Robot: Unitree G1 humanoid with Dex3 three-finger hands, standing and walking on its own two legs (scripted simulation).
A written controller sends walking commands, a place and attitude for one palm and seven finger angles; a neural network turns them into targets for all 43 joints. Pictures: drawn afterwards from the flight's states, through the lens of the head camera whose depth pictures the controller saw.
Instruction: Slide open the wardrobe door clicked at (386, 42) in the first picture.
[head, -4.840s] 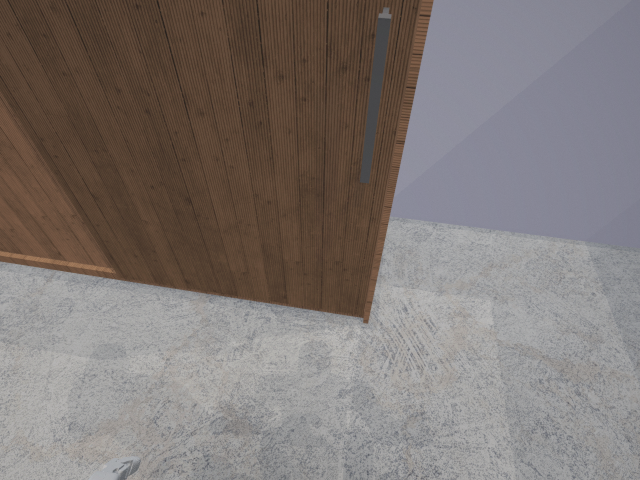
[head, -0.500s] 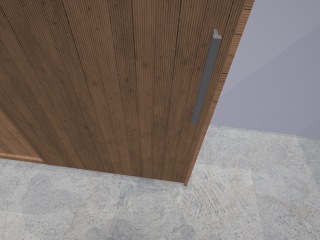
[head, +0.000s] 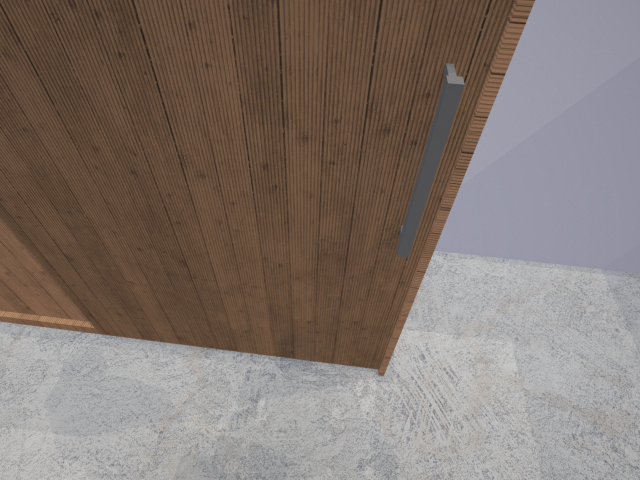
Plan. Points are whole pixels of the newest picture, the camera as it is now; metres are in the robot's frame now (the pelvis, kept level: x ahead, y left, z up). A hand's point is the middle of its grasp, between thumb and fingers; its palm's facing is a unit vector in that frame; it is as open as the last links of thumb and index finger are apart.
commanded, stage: look again from close up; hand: right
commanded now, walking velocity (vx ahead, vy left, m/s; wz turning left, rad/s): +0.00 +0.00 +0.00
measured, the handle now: (422, 175) +0.54 -0.13 +0.09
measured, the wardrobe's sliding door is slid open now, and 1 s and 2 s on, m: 0.00 0.00 0.00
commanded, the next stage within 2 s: shuffle to correct the standing spot in 0.86 s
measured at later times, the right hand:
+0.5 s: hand out of the picture +0.04 -0.18 -0.17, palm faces +0.01 +0.97 -0.25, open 7.4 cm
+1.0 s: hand out of the picture +0.04 -0.18 -0.17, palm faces +0.02 +0.97 -0.24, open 7.4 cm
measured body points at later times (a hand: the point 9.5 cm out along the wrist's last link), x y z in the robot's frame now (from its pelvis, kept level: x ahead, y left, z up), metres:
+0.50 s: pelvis +0.00 +0.02 +0.00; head +0.02 +0.03 +0.45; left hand +0.04 +0.26 -0.16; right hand +0.04 -0.23 -0.15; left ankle -0.01 +0.10 -0.74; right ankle -0.02 -0.12 -0.74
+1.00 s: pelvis +0.00 +0.02 +0.00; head +0.02 +0.02 +0.45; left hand +0.04 +0.27 -0.15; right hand +0.04 -0.23 -0.15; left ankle -0.01 +0.10 -0.74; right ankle -0.02 -0.12 -0.74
